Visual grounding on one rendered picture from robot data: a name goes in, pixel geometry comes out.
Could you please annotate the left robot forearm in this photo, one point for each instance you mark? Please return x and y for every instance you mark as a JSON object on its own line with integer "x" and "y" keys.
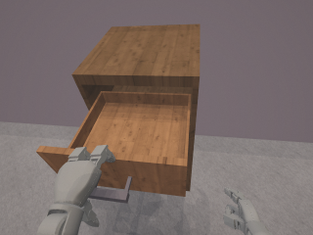
{"x": 61, "y": 219}

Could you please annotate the drawer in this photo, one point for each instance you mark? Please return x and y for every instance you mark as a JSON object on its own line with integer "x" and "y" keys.
{"x": 148, "y": 134}

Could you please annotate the handle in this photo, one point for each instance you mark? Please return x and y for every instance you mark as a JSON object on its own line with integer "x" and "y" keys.
{"x": 112, "y": 195}

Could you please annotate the robot right hand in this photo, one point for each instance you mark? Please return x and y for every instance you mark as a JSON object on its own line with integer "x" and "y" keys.
{"x": 237, "y": 218}

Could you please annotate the right robot forearm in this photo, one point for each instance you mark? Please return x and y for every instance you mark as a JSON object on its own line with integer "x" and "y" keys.
{"x": 256, "y": 228}

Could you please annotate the cabinet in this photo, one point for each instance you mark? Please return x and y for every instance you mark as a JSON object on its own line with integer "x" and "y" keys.
{"x": 147, "y": 59}

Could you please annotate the robot left hand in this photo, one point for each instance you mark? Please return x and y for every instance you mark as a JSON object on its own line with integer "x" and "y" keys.
{"x": 78, "y": 177}

